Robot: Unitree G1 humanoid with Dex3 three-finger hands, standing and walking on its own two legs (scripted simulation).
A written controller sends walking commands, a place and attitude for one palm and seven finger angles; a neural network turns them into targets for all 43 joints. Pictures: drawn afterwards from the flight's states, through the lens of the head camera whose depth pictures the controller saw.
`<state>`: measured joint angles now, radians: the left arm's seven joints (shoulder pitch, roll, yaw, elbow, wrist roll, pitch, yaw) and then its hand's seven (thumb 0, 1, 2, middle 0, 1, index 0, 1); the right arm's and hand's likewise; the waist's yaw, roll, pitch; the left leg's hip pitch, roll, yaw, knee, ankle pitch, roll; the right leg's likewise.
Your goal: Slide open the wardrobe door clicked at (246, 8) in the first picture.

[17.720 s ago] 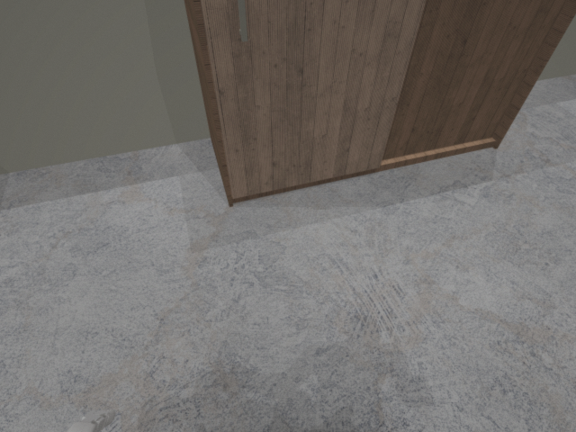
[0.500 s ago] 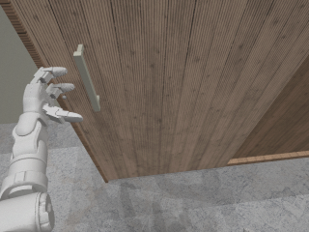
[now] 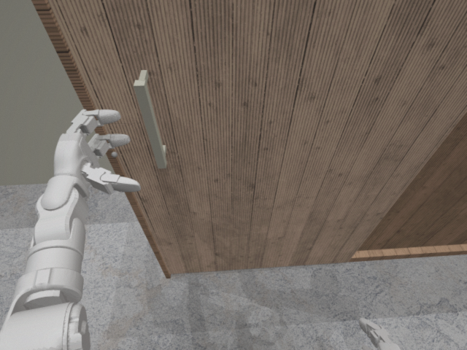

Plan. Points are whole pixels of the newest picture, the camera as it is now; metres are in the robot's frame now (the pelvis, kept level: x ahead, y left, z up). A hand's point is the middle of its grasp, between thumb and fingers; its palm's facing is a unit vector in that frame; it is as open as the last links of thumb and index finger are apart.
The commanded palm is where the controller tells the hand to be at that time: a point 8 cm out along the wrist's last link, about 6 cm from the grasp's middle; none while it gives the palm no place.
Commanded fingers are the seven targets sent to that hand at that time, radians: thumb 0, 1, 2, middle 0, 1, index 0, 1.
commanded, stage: feel for the door with the fingertips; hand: left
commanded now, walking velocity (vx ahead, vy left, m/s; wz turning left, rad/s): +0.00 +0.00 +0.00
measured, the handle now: (153, 123) +0.49 +0.18 +0.12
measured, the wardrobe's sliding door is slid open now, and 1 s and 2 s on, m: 0.00 0.00 0.00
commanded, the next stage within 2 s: slide the fingers in behind the handle in 0.86 s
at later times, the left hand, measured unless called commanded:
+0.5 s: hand (138, 142) +0.42 +0.19 +0.13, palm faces +0.11 -0.99 +0.00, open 14.0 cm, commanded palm +0.39 +0.24 +0.13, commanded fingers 0.00 -0.50 0.30 -0.30 -1.20 -0.30 -1.20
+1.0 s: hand (136, 136) +0.44 +0.20 +0.13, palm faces +0.11 -0.99 +0.01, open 13.9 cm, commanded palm +0.41 +0.25 +0.13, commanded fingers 0.00 -0.50 0.30 -0.30 -1.20 -0.30 -1.20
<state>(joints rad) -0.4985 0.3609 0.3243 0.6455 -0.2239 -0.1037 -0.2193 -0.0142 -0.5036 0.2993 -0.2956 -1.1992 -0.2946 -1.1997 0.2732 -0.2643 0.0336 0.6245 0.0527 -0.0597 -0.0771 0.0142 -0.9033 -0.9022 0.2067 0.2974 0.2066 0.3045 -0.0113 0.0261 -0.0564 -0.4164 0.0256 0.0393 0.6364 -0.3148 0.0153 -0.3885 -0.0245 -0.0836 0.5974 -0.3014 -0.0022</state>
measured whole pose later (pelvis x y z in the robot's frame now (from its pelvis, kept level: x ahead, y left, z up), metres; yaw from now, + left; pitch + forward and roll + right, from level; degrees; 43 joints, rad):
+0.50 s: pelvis +0.00 +0.00 +0.00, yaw -1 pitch +6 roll -1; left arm -0.59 0.33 0.30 0.73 -0.18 -0.15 -0.12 -0.01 -0.50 0.30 -0.30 -1.20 -0.30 -1.20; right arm 0.33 -0.26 0.03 0.67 0.04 -0.05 -0.06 0.01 -0.90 -0.90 0.21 0.30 0.21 0.30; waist -0.04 0.03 -0.05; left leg -0.42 0.03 0.05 0.63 -0.31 0.01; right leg -0.41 -0.02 -0.07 0.60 -0.29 0.00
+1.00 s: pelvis +0.00 -0.01 +0.00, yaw -1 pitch +8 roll -1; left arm -0.68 0.38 0.33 0.88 -0.17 -0.20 -0.17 -0.01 -0.50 0.30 -0.33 -1.23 -0.32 -1.21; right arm 0.33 -0.27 0.02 0.66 0.04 -0.03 -0.05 0.01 -0.90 -0.90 0.21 0.30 0.21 0.30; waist -0.05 0.03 -0.06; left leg -0.47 0.04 0.04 0.65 -0.31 0.01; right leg -0.45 -0.01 -0.08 0.62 -0.30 -0.01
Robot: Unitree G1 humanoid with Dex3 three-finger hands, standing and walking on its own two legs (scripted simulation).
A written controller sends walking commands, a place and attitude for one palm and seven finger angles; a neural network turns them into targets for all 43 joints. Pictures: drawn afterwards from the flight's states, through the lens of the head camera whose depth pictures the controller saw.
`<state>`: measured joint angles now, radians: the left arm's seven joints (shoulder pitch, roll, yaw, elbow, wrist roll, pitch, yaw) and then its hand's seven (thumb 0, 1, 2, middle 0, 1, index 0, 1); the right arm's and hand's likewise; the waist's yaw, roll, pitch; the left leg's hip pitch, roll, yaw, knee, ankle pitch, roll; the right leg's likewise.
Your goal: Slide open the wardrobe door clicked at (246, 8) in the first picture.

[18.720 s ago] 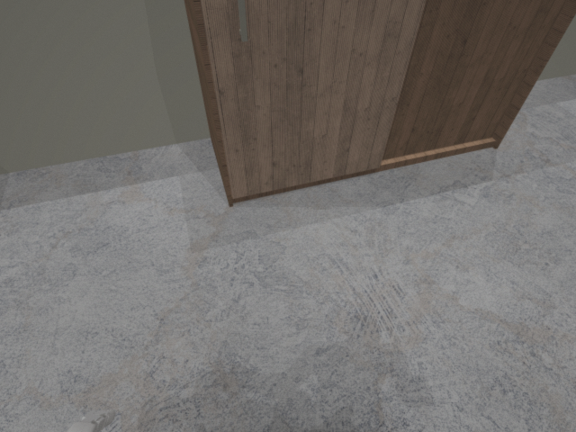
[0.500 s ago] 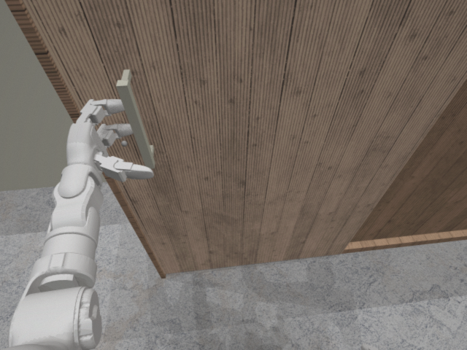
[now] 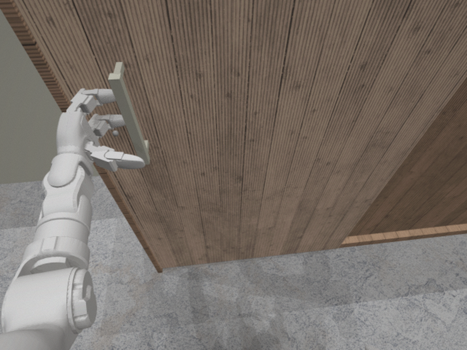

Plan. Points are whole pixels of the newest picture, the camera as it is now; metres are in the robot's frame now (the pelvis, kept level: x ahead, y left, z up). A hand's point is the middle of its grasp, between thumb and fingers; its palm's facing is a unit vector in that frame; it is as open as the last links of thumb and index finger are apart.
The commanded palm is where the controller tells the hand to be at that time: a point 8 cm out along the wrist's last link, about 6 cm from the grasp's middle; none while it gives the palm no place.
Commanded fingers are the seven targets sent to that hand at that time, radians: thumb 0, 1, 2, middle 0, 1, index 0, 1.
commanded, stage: slide the fingers in behind the handle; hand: left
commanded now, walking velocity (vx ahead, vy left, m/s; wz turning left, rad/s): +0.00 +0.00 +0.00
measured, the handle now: (133, 118) +0.49 +0.19 +0.12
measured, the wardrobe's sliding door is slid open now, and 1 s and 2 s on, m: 0.00 0.00 0.00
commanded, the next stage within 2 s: grip the handle and tug to test in 1.78 s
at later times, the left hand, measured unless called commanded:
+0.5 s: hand (122, 139) +0.43 +0.20 +0.13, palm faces +0.11 -0.99 +0.01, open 14.0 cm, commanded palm +0.40 +0.24 +0.13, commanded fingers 0.00 -0.50 0.30 -0.30 -1.20 -0.30 -1.20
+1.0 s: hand (140, 135) +0.44 +0.17 +0.13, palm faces +0.12 -0.99 +0.01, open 14.0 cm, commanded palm +0.40 +0.22 +0.13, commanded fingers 0.00 -0.50 0.30 -0.30 -1.20 -0.30 -1.20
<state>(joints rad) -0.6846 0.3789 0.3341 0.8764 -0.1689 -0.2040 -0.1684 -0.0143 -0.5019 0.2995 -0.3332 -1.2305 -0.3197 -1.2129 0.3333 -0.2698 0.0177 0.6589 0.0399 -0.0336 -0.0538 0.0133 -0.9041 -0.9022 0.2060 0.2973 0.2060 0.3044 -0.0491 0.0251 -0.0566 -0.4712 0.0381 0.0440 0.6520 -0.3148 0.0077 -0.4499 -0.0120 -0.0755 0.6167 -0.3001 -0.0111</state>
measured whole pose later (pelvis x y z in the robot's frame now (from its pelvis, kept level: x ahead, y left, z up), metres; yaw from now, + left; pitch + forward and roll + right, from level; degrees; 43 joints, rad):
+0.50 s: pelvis +0.00 +0.01 +0.00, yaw +0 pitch +7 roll -1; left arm -0.61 0.31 0.28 0.75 -0.17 -0.17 -0.11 -0.01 -0.50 0.30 -0.30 -1.20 -0.30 -1.20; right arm 0.31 -0.25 0.02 0.65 0.04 -0.04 -0.05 0.01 -0.90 -0.90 0.21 0.30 0.21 0.30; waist -0.04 0.03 -0.06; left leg -0.45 0.03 0.05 0.65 -0.32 0.02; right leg -0.42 -0.02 -0.07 0.61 -0.30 0.00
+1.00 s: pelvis +0.00 +0.00 +0.00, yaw +0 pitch +7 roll -1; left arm -0.65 0.27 0.25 0.78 -0.14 -0.17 -0.05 -0.01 -0.50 0.30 -0.30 -1.20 -0.30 -1.20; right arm 0.31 -0.25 0.02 0.67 0.03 -0.04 -0.04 0.01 -0.90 -0.90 0.21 0.30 0.21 0.30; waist -0.04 0.03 -0.06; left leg -0.44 0.03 0.05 0.63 -0.31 0.01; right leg -0.42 -0.01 -0.07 0.61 -0.30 -0.01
